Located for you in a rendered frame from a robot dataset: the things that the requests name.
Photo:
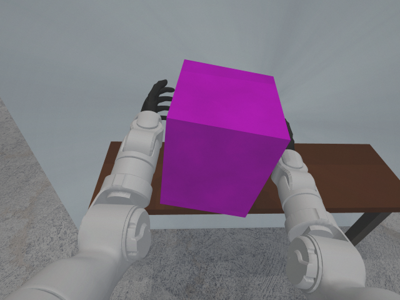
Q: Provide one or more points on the right robot upper arm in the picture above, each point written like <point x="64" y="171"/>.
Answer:
<point x="330" y="269"/>

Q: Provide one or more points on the left robot hand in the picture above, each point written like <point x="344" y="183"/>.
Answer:
<point x="153" y="99"/>

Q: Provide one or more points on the left robot upper arm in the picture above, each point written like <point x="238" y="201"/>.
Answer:
<point x="111" y="238"/>

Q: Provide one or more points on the table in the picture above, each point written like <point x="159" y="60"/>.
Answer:
<point x="350" y="178"/>

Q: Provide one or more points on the carton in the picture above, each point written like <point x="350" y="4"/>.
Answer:
<point x="225" y="133"/>

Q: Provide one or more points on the left robot forearm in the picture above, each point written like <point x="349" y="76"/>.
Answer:
<point x="135" y="164"/>

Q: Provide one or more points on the right robot forearm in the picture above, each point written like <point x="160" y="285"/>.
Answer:
<point x="301" y="202"/>

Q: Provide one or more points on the right robot hand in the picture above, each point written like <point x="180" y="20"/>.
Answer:
<point x="291" y="143"/>

